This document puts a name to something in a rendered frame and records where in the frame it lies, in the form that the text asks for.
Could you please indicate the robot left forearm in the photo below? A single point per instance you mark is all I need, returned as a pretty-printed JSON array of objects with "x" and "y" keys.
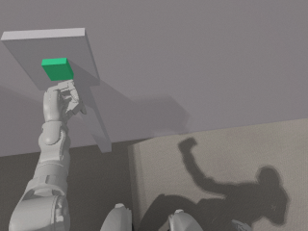
[{"x": 53, "y": 164}]

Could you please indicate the panel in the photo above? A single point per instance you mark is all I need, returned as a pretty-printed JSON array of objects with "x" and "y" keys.
[{"x": 30, "y": 47}]

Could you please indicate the robot left upper arm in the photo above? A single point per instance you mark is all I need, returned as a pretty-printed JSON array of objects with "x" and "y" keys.
[{"x": 48, "y": 213}]

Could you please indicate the button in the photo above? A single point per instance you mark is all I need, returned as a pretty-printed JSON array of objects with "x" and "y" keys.
[{"x": 57, "y": 69}]

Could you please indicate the right robot hand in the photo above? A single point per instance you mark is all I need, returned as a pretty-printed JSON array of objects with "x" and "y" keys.
[{"x": 239, "y": 226}]

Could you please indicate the left robot hand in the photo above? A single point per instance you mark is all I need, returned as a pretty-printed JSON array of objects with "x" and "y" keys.
[{"x": 57, "y": 108}]

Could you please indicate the left robot shin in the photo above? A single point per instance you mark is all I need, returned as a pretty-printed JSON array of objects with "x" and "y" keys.
[{"x": 119, "y": 205}]

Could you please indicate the left robot thigh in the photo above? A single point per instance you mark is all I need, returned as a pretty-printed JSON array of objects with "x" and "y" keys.
[{"x": 119, "y": 219}]

